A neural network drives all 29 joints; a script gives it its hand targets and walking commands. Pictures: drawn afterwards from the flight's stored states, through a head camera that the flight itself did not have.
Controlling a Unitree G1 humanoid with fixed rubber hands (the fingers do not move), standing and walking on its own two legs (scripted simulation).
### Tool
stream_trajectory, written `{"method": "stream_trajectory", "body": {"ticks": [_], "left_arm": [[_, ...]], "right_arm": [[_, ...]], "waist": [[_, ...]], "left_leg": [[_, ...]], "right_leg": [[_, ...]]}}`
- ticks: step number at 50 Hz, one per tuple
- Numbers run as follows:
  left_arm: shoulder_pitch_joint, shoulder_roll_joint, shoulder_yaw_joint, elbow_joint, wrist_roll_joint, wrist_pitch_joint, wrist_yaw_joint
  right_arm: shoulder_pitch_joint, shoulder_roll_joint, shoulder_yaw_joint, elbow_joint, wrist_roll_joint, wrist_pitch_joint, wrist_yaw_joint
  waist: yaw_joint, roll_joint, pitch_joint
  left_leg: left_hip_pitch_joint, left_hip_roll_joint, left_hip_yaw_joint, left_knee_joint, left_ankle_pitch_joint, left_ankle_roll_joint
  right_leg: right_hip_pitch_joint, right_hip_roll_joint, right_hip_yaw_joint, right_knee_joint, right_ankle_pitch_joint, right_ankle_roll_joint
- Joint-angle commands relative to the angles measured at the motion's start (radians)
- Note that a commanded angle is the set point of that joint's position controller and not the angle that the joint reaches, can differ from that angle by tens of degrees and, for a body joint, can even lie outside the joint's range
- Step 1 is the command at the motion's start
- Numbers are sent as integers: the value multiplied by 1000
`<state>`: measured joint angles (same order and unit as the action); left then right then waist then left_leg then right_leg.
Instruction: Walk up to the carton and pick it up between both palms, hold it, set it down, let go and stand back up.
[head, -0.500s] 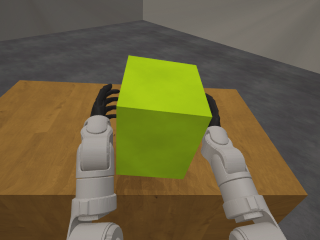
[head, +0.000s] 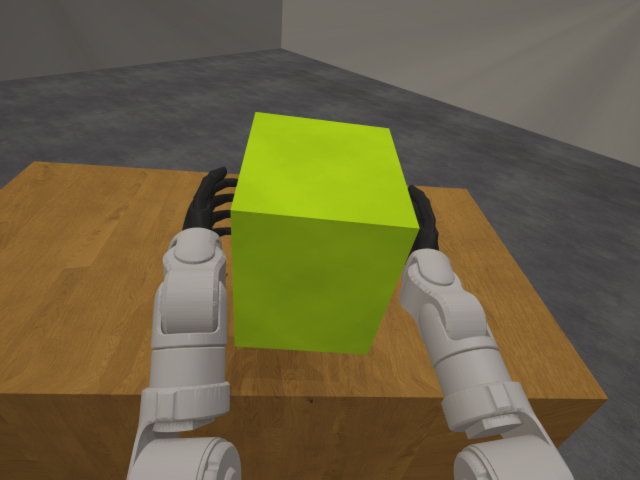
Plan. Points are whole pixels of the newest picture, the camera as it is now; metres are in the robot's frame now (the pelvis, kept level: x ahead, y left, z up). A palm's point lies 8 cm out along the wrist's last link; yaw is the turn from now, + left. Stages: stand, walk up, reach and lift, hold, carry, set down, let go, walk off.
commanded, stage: hold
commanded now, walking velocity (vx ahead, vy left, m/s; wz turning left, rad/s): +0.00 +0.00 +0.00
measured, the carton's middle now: (312, 236) +0.38 +0.01 +0.18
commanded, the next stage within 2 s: none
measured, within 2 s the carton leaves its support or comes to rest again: neither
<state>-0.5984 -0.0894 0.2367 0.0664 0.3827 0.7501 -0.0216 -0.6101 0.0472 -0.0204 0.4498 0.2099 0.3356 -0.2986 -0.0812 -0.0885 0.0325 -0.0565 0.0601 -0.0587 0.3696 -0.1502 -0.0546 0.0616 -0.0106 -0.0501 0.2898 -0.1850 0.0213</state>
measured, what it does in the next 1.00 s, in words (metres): stands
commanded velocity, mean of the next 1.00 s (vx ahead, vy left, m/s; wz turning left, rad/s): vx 0.00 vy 0.00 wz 0.00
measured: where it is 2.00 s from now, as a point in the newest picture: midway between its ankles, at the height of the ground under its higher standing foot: outside the picture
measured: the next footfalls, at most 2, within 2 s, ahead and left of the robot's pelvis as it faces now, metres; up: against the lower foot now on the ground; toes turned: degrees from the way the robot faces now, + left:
none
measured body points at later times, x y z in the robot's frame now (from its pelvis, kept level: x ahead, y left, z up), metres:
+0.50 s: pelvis -0.01 -0.01 +0.00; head -0.05 +0.03 +0.45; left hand +0.37 +0.14 +0.19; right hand +0.37 -0.13 +0.18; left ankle +0.05 +0.15 -0.75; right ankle +0.00 -0.13 -0.75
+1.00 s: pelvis +0.00 +0.00 +0.00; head -0.06 +0.04 +0.44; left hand +0.36 +0.14 +0.20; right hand +0.36 -0.12 +0.18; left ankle +0.05 +0.15 -0.75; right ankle +0.00 -0.13 -0.75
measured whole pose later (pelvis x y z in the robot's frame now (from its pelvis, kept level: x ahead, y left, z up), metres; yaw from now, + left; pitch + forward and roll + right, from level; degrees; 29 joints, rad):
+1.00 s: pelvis +0.00 +0.00 +0.00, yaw +0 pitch -11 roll -1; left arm -0.60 -0.11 0.24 0.06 0.40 0.76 -0.02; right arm -0.60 0.03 -0.01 0.46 0.21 0.33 -0.29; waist -0.08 -0.07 0.05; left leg -0.04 0.06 -0.05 0.37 -0.15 -0.05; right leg 0.07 -0.01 -0.04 0.30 -0.19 0.02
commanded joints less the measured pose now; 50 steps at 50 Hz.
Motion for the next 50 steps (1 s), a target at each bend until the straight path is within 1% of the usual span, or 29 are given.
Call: {"method": "stream_trajectory", "body": {"ticks": [1,4,6,7,10,13,14,15,16,18,20,21,22,23,24,30,32,34,35,36,37,38,40,41,42,44,45,46,50], "left_arm": [[-613,-576,-537,-99,-187,-63,-133],[-618,-587,-533,-108,-181,-60,-134],[-602,-579,-518,-81,-169,-55,-137],[-615,-585,-525,-92,-177,-58,-137],[-639,-580,-521,-103,-179,-65,-138],[-663,-587,-512,-77,-188,-75,-131],[-660,-577,-509,-62,-188,-78,-132],[-666,-580,-504,-66,-190,-80,-133],[-669,-580,-505,-71,-192,-84,-130],[-669,-562,-487,-32,-188,-86,-132],[-670,-566,-486,-48,-195,-93,-134],[-683,-558,-483,-29,-196,-92,-135],[-681,-554,-467,-25,-189,-94,-138],[-691,-551,-462,1,-189,-94,-140],[-687,-549,-463,-8,-190,-96,-141],[-691,-558,-500,-56,-212,-101,-148],[-675,-550,-502,-71,-202,-97,-150],[-658,-556,-505,-52,-199,-88,-152],[-653,-557,-515,-89,-199,-87,-152],[-640,-555,-514,-82,-199,-83,-153],[-626,-548,-510,-75,-188,-76,-153],[-628,-554,-510,-84,-191,-73,-154],[-633,-555,-509,-95,-185,-69,-153],[-626,-554,-513,-98,-185,-65,-152],[-624,-568,-519,-98,-187,-65,-151],[-629,-582,-538,-120,-194,-70,-143],[-639,-590,-542,-118,-195,-71,-139],[-638,-594,-541,-111,-195,-70,-137],[-643,-580,-509,-59,-175,-70,-135]], "right_arm": [[-925,488,401,-358,76,-90,123],[-929,477,393,-358,69,-90,131],[-923,475,384,-344,56,-88,135],[-925,475,380,-341,52,-90,136],[-950,489,386,-353,57,-98,140],[-988,500,379,-362,43,-111,145],[-981,506,381,-338,38,-111,145],[-990,507,384,-348,32,-114,145],[-992,517,391,-356,39,-117,145],[-1016,525,395,-350,33,-117,141],[-1003,541,400,-353,34,-122,137],[-1015,535,391,-343,31,-121,135],[-1013,542,397,-343,32,-120,135],[-1020,543,386,-325,24,-119,132],[-1017,547,388,-331,25,-122,131],[-998,564,412,-357,55,-117,112],[-965,554,416,-350,62,-110,108],[-951,541,405,-331,61,-99,106],[-920,535,413,-338,63,-98,106],[-930,524,411,-345,68,-95,105],[-927,516,410,-342,70,-90,107],[-919,510,408,-343,66,-90,109],[-919,503,404,-333,68,-89,113],[-926,497,409,-350,71,-89,116],[-925,489,400,-358,66,-90,119],[-936,493,406,-379,75,-97,123],[-937,489,410,-373,73,-97,125],[-930,482,399,-364,67,-96,128],[-960,482,376,-329,49,-102,145]], "waist": [[-22,182,-402],[-19,174,-378],[-18,166,-351],[-26,153,-363],[-14,147,-376],[-8,140,-407],[-2,129,-397],[-4,116,-410],[9,119,-439],[12,98,-437],[15,98,-459],[10,98,-456],[17,92,-454],[14,95,-439],[13,96,-458],[-7,117,-500],[-13,130,-486],[-19,147,-439],[-27,153,-449],[-27,149,-435],[-22,150,-412],[-32,149,-404],[-25,154,-380],[-22,147,-384],[-26,157,-380],[-20,154,-408],[-19,164,-403],[-24,159,-397],[-7,151,-364]], "left_leg": [[242,-97,78,-3,319,-11],[217,-92,81,-15,293,-11],[209,-92,85,-26,262,-8],[209,-90,82,-28,259,-6],[203,-93,88,-25,264,-1],[203,-92,87,-29,237,2],[202,-91,90,-30,226,6],[199,-93,92,-30,225,8],[205,-95,93,-27,234,11],[200,-100,98,-28,211,21],[207,-101,96,-25,217,27],[202,-103,97,-28,194,27],[196,-103,102,-29,185,33],[186,-106,106,-33,165,35],[191,-106,105,-32,162,36],[215,-116,99,-12,242,24],[216,-116,94,-6,264,20],[213,-115,91,-14,258,13],[231,-113,87,-7,294,7],[226,-112,84,-7,302,5],[224,-110,84,-12,295,6],[230,-108,82,-12,300,5],[233,-103,84,-14,296,2],[227,-103,84,-15,301,0],[228,-100,82,-14,302,-3],[235,-95,81,-12,323,-9],[237,-94,82,-11,329,-11],[237,-92,81,-11,317,-14],[201,-89,87,-34,226,-4]], "right_leg": [[-23,88,-57,-31,216,40],[-27,91,-61,-31,183,34],[-25,89,-61,-36,156,32],[-27,89,-61,-35,150,32],[-20,89,-59,-31,161,36],[-42,88,-63,-33,128,32],[-46,85,-58,-37,124,34],[-38,85,-60,-36,126,35],[-38,84,-57,-32,140,39],[-34,76,-50,-38,143,44],[-30,74,-48,-34,168,50],[-33,72,-46,-38,148,51],[-31,69,-46,-37,153,54],[-39,66,-45,-39,146,55],[-36,66,-44,-36,153,58],[12,62,-33,-21,286,67],[20,62,-38,-18,317,70],[1,65,-40,-24,284,65],[12,68,-45,-20,309,63],[13,70,-45,-22,311,62],[7,71,-47,-24,287,62],[7,73,-50,-25,283,56],[-3,78,-55,-26,248,50],[-1,80,-55,-27,244,48],[-10,81,-57,-28,232,45],[-10,87,-59,-27,226,40],[-19,90,-64,-26,221,37],[-31,95,-68,-29,195,35],[-52,90,-62,-39,108,28]]}}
